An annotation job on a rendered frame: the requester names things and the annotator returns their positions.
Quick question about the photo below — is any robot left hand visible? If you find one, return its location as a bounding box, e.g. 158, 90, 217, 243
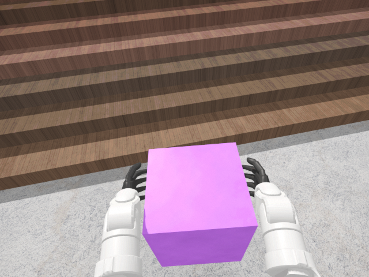
122, 162, 147, 201

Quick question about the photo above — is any robot left forearm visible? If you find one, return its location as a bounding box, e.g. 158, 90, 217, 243
94, 188, 142, 277

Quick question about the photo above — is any carton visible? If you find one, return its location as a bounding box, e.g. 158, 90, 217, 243
142, 143, 258, 267

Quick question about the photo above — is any robot right forearm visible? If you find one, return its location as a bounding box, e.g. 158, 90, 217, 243
254, 182, 321, 277

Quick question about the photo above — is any robot right hand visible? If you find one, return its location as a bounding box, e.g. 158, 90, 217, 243
242, 158, 270, 197

